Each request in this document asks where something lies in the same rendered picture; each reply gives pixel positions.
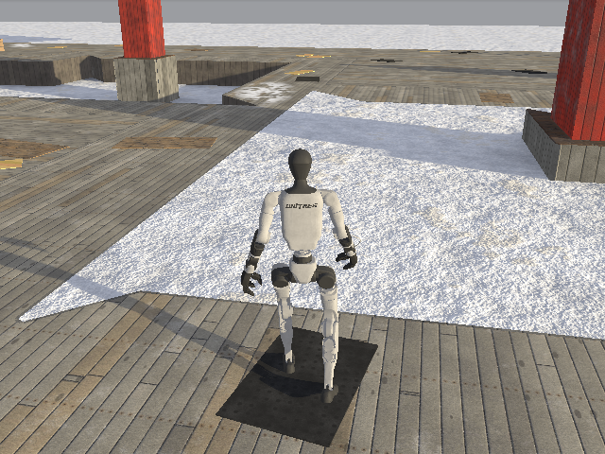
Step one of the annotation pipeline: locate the robot left hand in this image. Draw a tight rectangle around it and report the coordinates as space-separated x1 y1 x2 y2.
241 271 262 296

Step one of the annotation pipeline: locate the left robot thigh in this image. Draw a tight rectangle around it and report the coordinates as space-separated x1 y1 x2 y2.
271 263 293 319

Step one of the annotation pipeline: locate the robot left upper arm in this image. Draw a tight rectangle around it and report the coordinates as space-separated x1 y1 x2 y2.
255 190 282 244

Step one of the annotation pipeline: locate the right robot forearm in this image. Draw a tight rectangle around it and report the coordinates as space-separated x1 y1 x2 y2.
339 225 356 256

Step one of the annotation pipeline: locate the robot right hand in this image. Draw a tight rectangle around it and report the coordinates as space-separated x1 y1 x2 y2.
336 253 357 270

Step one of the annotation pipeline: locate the humanoid robot torso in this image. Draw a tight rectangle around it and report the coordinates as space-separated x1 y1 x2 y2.
279 186 323 284

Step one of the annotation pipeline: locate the robot right upper arm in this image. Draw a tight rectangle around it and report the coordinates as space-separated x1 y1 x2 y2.
320 189 348 240

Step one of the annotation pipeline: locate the left robot forearm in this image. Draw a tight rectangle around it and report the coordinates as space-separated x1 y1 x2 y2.
244 229 265 273

